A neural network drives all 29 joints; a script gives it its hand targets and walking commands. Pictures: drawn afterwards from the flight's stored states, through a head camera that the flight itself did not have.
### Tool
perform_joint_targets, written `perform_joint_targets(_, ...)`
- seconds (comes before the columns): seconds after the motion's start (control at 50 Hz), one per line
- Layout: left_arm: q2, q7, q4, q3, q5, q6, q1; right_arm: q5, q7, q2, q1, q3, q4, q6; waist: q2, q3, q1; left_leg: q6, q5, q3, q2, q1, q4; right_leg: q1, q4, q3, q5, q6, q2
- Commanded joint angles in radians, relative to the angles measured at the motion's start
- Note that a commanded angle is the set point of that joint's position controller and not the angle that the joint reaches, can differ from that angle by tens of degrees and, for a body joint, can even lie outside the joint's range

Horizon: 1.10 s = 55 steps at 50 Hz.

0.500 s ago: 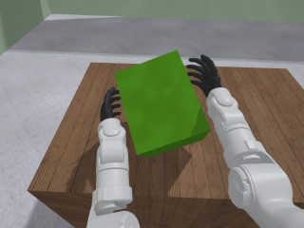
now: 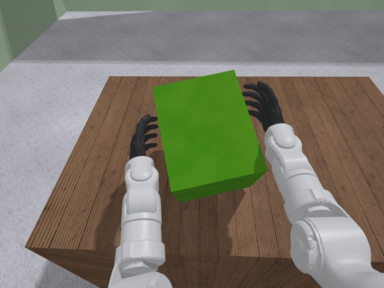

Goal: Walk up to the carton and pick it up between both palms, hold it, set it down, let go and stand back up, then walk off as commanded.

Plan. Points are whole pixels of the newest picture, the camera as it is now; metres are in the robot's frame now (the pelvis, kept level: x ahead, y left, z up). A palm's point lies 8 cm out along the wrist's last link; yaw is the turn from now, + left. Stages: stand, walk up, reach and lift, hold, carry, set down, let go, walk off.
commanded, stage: set down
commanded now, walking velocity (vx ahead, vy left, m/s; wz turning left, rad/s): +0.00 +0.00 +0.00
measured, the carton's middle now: (205, 141) +0.45 +0.01 +0.06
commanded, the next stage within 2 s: none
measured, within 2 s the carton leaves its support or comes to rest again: rests again in 0.48 s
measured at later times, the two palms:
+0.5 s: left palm (121, 189) +0.32 +0.19 +0.05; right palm (266, 152) +0.41 -0.13 +0.06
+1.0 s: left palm (116, 223) +0.25 +0.18 +0.05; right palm (298, 190) +0.33 -0.18 +0.05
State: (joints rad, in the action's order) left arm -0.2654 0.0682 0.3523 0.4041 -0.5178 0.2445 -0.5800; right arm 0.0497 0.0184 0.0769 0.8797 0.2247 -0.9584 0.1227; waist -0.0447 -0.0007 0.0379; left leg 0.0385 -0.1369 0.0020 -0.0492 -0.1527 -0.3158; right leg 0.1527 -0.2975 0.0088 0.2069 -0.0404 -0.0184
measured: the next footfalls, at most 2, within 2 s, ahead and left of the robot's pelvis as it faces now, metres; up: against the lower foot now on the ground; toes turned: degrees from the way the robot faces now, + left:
none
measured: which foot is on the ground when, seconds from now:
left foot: down 0.00-1.00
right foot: down 0.00-1.00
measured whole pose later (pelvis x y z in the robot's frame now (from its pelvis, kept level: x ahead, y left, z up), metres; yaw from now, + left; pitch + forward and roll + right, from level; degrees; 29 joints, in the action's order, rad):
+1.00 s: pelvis -0.05 -0.02 +0.00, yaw +0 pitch +0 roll +1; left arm -0.10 0.17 0.44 0.22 -0.13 0.09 -0.29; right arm -0.32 0.01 0.26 0.51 -0.08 -0.93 0.19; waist -0.01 0.00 0.12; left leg 0.03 -0.09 0.01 -0.09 -0.17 -0.32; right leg 0.17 -0.30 0.03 0.14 -0.08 -0.06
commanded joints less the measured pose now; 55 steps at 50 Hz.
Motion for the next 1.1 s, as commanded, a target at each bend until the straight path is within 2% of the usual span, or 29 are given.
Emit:
perform_joint_targets(0.0,-0.394,-0.089,0.128,-0.082,0.056,-0.046,-0.032,0.062,0.115,-0.518,0.030,-0.290,-0.094,-0.012,-0.061,-0.267,0.105,-0.094,0.312,0.087,0.061,-0.173,0.052,-0.233,-0.099,0.015,-0.705,0.062,0.049)
perform_joint_targets(0.12,-0.311,-0.080,0.167,-0.053,0.056,-0.072,-0.044,0.056,0.107,-0.437,0.021,-0.287,-0.126,0.004,-0.052,-0.250,0.124,-0.093,0.331,0.097,0.056,-0.153,0.047,-0.208,-0.088,0.017,-0.658,0.050,0.039)
perform_joint_targets(0.14,-0.290,-0.073,0.165,-0.054,0.059,-0.076,-0.053,0.048,0.106,-0.403,0.023,-0.282,-0.135,0.006,-0.041,-0.257,0.119,-0.090,0.354,0.097,0.053,-0.137,0.043,-0.200,-0.089,0.020,-0.657,0.048,0.034)
perform_joint_targets(0.18,-0.174,-0.048,0.170,-0.015,0.067,-0.086,-0.058,0.020,0.093,-0.271,0.024,-0.265,-0.148,0.007,-0.035,-0.258,0.131,-0.082,0.394,0.106,0.052,-0.113,0.035,-0.191,-0.081,0.020,-0.631,0.040,0.021)
perform_joint_targets(0.26,0.118,0.059,0.090,0.001,0.145,-0.132,-0.025,-0.145,0.028,0.094,0.008,-0.300,-0.106,0.018,-0.012,-0.322,0.165,-0.060,0.500,0.113,0.051,-0.091,0.008,-0.231,-0.079,0.007,-0.694,0.025,-0.014)
perform_joint_targets(0.3,0.162,0.105,0.049,-0.047,0.210,-0.154,-0.023,-0.251,0.001,0.184,0.037,-0.376,-0.097,0.026,0.015,-0.360,0.177,-0.044,0.540,0.107,0.047,-0.088,-0.001,-0.266,-0.083,-0.005,-0.723,0.009,-0.036)
perform_joint_targets(0.32,0.144,0.114,0.059,-0.078,0.236,-0.160,-0.038,-0.283,-0.003,0.182,0.066,-0.403,-0.106,0.024,0.024,-0.347,0.173,-0.034,0.542,0.100,0.045,-0.082,-0.007,-0.256,-0.075,-0.007,-0.698,-0.001,-0.047)
perform_joint_targets(0.36,0.103,0.120,0.047,-0.153,0.287,-0.172,-0.026,-0.327,-0.004,0.198,0.068,-0.411,-0.125,0.027,0.057,-0.338,0.132,-0.003,0.590,0.083,0.041,0.009,-0.041,-0.186,-0.042,0.006,-0.615,-0.024,-0.080)
perform_joint_targets(0.4,0.094,0.117,0.035,-0.214,0.326,-0.178,-0.026,-0.334,-0.011,0.234,0.073,-0.381,-0.094,0.049,0.077,-0.357,0.091,0.025,0.635,0.060,0.036,0.125,-0.088,-0.081,0.006,0.025,-0.512,-0.037,-0.105)
perform_joint_targets(0.44,0.116,0.116,0.009,-0.246,0.358,-0.184,-0.052,-0.319,-0.022,0.271,0.108,-0.348,-0.033,0.075,0.089,-0.399,0.071,0.040,0.646,0.048,0.036,0.159,-0.112,-0.040,0.027,0.035,-0.473,-0.043,-0.108)
perform_joint_targets(0.46,0.141,0.118,0.012,-0.242,0.366,-0.186,-0.083,-0.314,-0.027,0.291,0.142,-0.341,-0.020,0.082,0.091,-0.395,0.076,0.045,0.628,0.046,0.037,0.151,-0.114,-0.024,0.032,0.034,-0.441,-0.042,-0.107)
perform_joint_targets(0.5,0.168,0.121,-0.014,-0.248,0.379,-0.187,-0.058,-0.307,-0.029,0.324,0.136,-0.334,0.029,0.100,0.067,-0.404,0.076,0.041,0.594,0.046,0.041,0.121,-0.108,-0.062,0.030,0.036,-0.447,-0.036,-0.104)
perform_joint_targets(0.52,0.183,0.124,-0.012,-0.243,0.382,-0.187,-0.068,-0.311,-0.031,0.334,0.151,-0.335,0.049,0.107,0.059,-0.405,0.087,0.038,0.581,0.048,0.041,0.106,-0.104,-0.070,0.025,0.031,-0.456,-0.029,-0.101)
perform_joint_targets(0.64,0.224,0.120,0.036,-0.203,0.384,-0.164,0.051,-0.337,-0.030,0.361,0.053,-0.375,0.063,0.107,-0.047,-0.340,0.117,-0.005,0.458,0.064,0.049,-0.004,-0.049,-0.217,-0.014,0.004,-0.573,0.011,-0.077)
perform_joint_targets(0.7,0.224,0.109,-0.012,-0.211,0.395,-0.162,0.126,-0.365,-0.026,0.360,-0.027,-0.397,0.094,0.107,-0.058,-0.346,0.105,-0.018,0.435,0.062,0.053,-0.008,-0.029,-0.278,-0.029,-0.011,-0.640,0.024,-0.071)
perform_joint_targets(0.8,0.254,0.093,-0.091,-0.226,0.417,-0.178,0.155,-0.385,-0.016,0.367,-0.087,-0.414,0.182,0.105,-0.072,-0.338,0.085,-0.031,0.351,0.057,0.057,-0.038,-0.010,-0.319,-0.034,-0.031,-0.617,0.039,-0.051)
perform_joint_targets(0.9,0.271,0.098,-0.174,-0.277,0.457,-0.198,0.134,-0.379,0.004,0.400,-0.104,-0.388,0.273,0.110,-0.061,-0.345,0.051,-0.036,0.295,0.048,0.053,-0.068,-0.017,-0.287,-0.040,-0.029,-0.504,0.031,-0.050)
perform_joint_targets(0.92,0.280,0.102,-0.159,-0.280,0.461,-0.195,0.095,-0.373,0.010,0.404,-0.075,-0.380,0.275,0.106,-0.055,-0.340,0.055,-0.037,0.261,0.050,0.052,-0.083,-0.016,-0.258,-0.036,-0.028,-0.434,0.025,-0.049)
perform_joint_targets(0.94,0.272,0.107,-0.173,-0.297,0.465,-0.190,0.101,-0.370,0.017,0.412,-0.088,-0.370,0.280,0.102,-0.046,-0.326,0.045,-0.037,0.247,0.046,0.049,-0.069,-0.014,-0.234,-0.029,-0.021,-0.386,0.019,-0.053)
perform_joint_targets(0.96,0.269,0.112,-0.168,-0.298,0.462,-0.176,0.137,-0.371,0.025,0.417,-0.124,-0.364,0.278,0.095,-0.041,-0.302,0.049,-0.038,0.233,0.044,0.046,-0.056,-0.010,-0.211,-0.016,-0.019,-0.333,0.010,-0.056)
perform_joint_targets(1.04,0.254,0.139,-0.101,-0.313,0.455,-0.125,0.105,-0.356,0.059,0.417,-0.112,-0.329,0.242,0.061,-0.033,-0.231,0.067,-0.046,0.091,0.045,0.038,-0.025,0.017,-0.064,0.041,-0.013,-0.021,-0.013,-0.050)
perform_joint_targets(1.08,0.247,0.156,-0.097,-0.321,0.451,-0.101,0.101,-0.349,0.076,0.420,-0.127,-0.309,0.219,0.043,-0.033,-0.207,0.072,-0.045,0.021,0.044,0.035,-0.025,0.037,-0.023,0.061,-0.015,0.081,-0.018,-0.043)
